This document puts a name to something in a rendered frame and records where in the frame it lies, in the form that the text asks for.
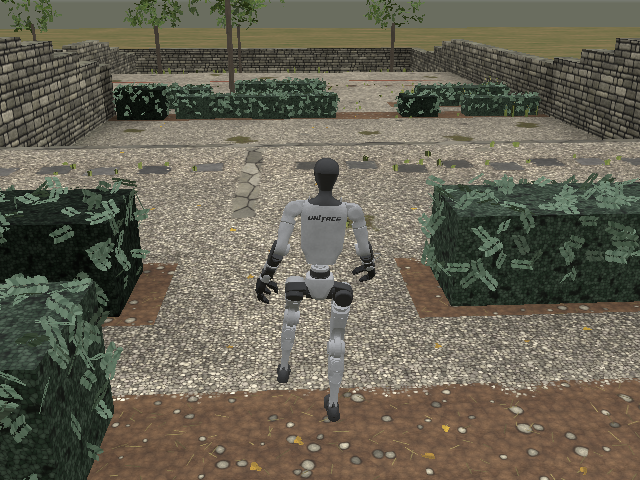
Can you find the right robot upper arm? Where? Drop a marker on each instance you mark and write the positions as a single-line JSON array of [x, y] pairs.
[[355, 213]]

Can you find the robot head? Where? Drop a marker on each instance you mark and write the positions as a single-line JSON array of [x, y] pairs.
[[326, 171]]

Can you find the left robot upper arm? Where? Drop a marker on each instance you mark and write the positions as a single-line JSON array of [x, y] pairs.
[[291, 210]]

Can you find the left robot forearm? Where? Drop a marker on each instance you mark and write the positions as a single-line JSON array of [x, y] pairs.
[[271, 265]]

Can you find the robot right thigh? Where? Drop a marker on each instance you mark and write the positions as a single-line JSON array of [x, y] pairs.
[[340, 307]]

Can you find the left robot hand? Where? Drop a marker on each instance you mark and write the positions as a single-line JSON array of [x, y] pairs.
[[261, 287]]

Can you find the right robot forearm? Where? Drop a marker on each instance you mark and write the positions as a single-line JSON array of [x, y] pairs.
[[368, 261]]

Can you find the right robot hand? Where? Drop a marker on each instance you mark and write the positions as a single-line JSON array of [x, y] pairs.
[[369, 276]]

